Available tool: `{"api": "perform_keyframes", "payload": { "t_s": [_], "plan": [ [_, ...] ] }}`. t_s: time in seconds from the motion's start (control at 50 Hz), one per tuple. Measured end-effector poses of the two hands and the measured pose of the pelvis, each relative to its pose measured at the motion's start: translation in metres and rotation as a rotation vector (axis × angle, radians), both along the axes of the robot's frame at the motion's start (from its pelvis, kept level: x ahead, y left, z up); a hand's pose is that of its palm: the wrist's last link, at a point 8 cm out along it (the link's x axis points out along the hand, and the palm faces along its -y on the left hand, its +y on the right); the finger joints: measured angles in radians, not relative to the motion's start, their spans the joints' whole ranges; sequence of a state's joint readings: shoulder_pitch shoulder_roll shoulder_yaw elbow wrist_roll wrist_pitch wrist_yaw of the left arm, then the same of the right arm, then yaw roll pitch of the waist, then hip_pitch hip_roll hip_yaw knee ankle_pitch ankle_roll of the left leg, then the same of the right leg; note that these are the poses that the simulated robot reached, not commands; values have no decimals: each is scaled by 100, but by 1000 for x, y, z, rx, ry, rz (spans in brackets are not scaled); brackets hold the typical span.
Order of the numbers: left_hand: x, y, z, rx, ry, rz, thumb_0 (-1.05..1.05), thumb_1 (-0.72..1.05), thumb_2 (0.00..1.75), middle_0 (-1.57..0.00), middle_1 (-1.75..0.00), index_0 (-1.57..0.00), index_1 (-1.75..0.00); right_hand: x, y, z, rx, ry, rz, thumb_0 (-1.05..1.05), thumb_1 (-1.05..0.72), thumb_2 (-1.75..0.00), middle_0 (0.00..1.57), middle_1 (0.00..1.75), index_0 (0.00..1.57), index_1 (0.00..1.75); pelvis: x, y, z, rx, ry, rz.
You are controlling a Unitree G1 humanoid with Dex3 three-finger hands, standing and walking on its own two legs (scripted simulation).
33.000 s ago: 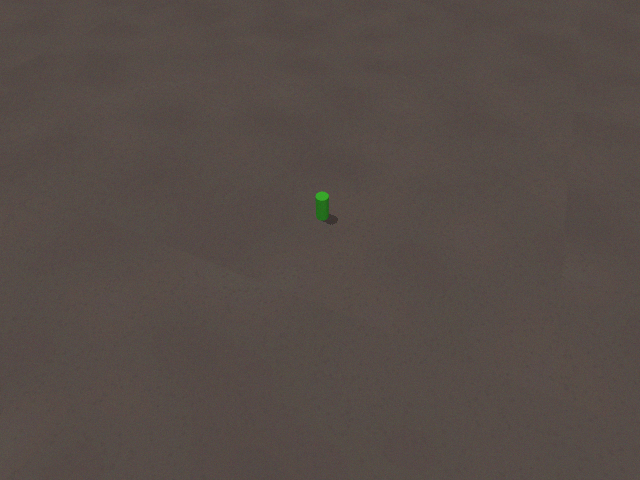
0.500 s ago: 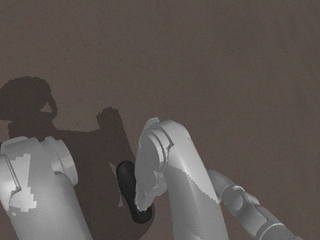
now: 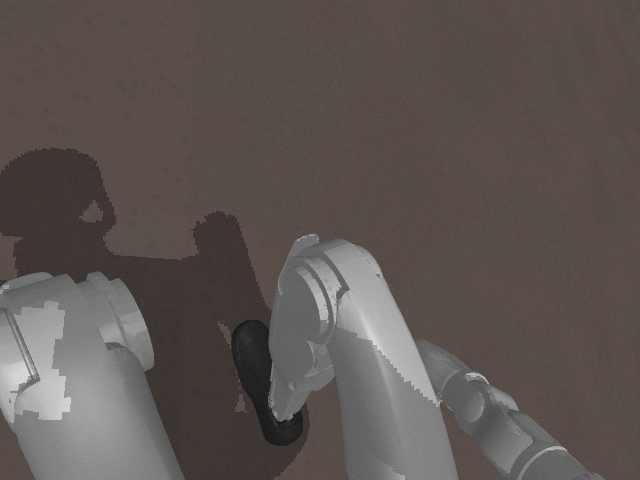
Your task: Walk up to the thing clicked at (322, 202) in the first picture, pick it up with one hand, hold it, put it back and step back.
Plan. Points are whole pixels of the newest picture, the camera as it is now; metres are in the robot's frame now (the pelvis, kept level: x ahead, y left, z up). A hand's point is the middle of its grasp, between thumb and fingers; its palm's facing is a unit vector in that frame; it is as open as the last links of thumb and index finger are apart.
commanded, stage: withdraw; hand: left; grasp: from above
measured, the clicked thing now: out of the picture +0.40 +0.41 -0.22
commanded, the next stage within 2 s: open in 0.12 s
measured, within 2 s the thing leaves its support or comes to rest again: neither
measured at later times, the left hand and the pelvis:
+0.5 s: hand out of the picture +0.35 +0.49 -0.09, palm faces +0.66 -0.75 -0.03, open 16.2 cm; pelvis +0.01 +0.00 +0.01, yaw +2 degrees
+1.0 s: hand out of the picture +0.29 +0.48 -0.02, palm faces +0.55 -0.69 -0.47, open 17.0 cm; pelvis +0.01 -0.01 +0.06, yaw +8 degrees
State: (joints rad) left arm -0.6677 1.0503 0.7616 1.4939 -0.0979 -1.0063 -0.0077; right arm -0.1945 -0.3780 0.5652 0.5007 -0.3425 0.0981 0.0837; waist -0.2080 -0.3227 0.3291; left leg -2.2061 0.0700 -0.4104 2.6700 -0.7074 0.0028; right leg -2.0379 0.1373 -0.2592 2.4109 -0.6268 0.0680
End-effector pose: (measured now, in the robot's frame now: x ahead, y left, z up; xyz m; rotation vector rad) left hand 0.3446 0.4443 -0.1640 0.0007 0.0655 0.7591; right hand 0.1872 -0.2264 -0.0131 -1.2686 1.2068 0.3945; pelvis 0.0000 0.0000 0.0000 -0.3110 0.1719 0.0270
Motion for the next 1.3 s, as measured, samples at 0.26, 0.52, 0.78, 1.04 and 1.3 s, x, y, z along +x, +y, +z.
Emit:
{"api": "perform_keyframes", "payload": {
  "t_s": [0.26, 0.52, 0.78, 1.04, 1.3],
  "plan": [
    [-21, 70, 69, 97, -57, 22, -1, -34, 35, -30, -39, -35, -35, -10, -11, -2, 10, -8, -110, 0, -85, -88, 21, 30, 21, 30, 2, -1, 6, 7, 50, 15],
    [-47, 67, 73, -12, 36, -43, -1, -52, 11, -23, -22, -28, -18, 18, 0, -9, 146, -91, -136, 0, -86, -88, 21, 30, 21, 30, 6, -3, 13, 38, 117, 36],
    [-45, 92, 97, -8, 292, 40, -2, -48, 9, -10, -9, -11, -8, 14, -14, -10, 184, -90, -285, 0, -93, -91, 21, 30, 21, 30, 10, -9, 24, 55, 190, 60],
    [-109, 41, 187, 145, 580, -18, -2, -46, 11, -7, -8, -7, -7, 6, -19, -16, 377, -78, -562, 0, -91, -90, 21, 30, 21, 30, 11, -17, 69, 121, 336, 103],
    [-169, -35, 302, 85, 744, -10, -2, -55, 5, -6, -6, -6, -5, 81, 13, 81, 581, -252, -529, 1, -91, -90, 21, 30, 21, 30, 25, -31, 184, 176, 404, 162]
  ]
}}
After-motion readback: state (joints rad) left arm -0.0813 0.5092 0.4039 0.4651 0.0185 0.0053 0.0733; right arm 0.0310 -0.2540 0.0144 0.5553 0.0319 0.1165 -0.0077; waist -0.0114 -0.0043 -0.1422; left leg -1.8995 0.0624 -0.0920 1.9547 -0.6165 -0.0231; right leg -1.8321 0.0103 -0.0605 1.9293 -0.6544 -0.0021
